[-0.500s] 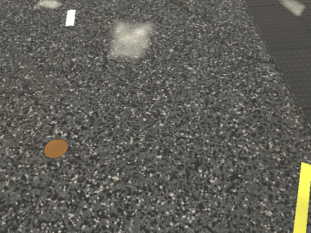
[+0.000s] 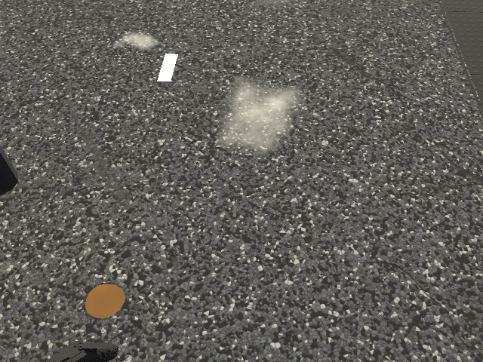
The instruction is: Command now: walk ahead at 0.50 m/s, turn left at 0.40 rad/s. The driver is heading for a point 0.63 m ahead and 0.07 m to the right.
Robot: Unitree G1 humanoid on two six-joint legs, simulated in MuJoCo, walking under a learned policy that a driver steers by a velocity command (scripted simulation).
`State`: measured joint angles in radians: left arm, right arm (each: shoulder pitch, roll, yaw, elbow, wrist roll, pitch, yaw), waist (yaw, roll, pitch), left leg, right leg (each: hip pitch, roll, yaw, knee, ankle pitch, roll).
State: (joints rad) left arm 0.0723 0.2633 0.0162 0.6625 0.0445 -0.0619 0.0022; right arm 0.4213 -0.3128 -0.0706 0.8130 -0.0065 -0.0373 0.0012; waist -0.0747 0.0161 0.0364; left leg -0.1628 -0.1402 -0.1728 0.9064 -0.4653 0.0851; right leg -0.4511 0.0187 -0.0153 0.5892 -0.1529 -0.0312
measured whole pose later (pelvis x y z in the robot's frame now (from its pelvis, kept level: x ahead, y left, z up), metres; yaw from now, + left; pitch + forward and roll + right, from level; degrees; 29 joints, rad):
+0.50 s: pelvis +0.25 +0.04 +0.01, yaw +4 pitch +1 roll -1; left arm 0.41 0.25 0.04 0.90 0.01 -0.05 -0.01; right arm 0.11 -0.25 -0.01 0.73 -0.04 -0.06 0.02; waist 0.05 -0.01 0.03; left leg -0.38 -0.01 0.06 0.56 -0.19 0.08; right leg -0.22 0.00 -0.02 0.94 -0.45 -0.05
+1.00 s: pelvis +0.51 +0.02 +0.00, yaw -8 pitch +1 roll +1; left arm 0.07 0.23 0.03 0.80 0.04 -0.06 -0.03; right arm 0.38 -0.21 -0.02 0.96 0.01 -0.06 -0.02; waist -0.04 -0.01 0.07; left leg -0.11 0.01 0.15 0.92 -0.54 0.02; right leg -0.46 0.05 -0.10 0.58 -0.13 -0.12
